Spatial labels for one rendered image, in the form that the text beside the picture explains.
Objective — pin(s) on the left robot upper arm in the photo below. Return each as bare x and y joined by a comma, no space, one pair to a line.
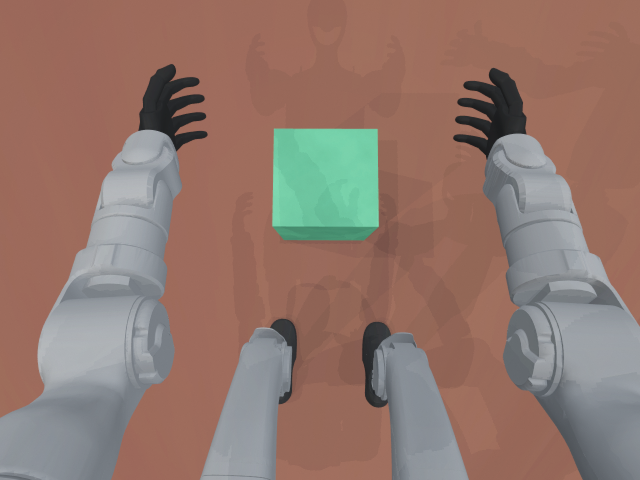
98,356

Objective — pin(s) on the right robot foot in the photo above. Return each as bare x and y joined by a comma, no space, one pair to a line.
374,334

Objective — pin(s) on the robot left hand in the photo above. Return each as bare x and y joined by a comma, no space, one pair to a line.
158,108

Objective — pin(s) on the robot right hand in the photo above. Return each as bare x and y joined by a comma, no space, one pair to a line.
506,115

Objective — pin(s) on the right robot forearm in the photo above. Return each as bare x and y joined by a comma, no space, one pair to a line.
546,250

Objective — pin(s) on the robot left thigh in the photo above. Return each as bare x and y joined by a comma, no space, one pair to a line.
244,443

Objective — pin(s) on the carton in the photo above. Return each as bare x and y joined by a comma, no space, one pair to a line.
325,184

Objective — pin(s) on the left robot forearm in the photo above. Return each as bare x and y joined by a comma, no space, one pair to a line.
130,228

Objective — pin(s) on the right robot upper arm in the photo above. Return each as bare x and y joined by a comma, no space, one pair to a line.
582,364

